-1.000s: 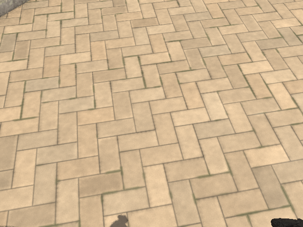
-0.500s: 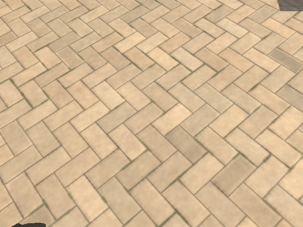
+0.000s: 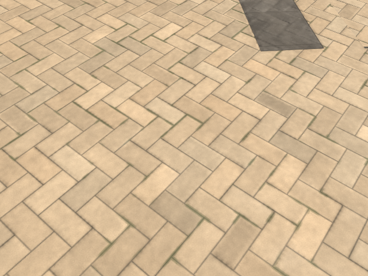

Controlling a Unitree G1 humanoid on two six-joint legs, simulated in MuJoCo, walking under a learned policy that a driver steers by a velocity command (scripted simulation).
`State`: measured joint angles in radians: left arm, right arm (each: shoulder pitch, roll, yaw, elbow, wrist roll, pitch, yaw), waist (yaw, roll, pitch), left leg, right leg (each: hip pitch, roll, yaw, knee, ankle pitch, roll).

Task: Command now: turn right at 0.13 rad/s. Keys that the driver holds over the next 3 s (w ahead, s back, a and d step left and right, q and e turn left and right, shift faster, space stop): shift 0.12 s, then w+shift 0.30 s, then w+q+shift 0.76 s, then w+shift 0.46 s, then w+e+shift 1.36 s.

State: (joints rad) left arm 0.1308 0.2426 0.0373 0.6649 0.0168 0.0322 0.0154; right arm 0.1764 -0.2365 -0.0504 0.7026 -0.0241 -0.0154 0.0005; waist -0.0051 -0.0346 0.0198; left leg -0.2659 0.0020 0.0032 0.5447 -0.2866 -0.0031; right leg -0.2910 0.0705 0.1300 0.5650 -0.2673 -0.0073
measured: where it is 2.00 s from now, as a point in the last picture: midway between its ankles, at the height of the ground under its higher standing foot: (64, 113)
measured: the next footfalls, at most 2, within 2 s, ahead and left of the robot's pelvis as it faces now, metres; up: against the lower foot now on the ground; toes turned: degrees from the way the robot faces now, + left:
left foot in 0.80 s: +0.50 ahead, +0.10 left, +0.00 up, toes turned +17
right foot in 1.24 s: +0.98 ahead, +0.15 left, +0.00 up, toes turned +40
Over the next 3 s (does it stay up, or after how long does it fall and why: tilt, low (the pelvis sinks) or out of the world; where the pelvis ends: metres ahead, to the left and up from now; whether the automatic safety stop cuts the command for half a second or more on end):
stays up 2.12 0.88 -0.03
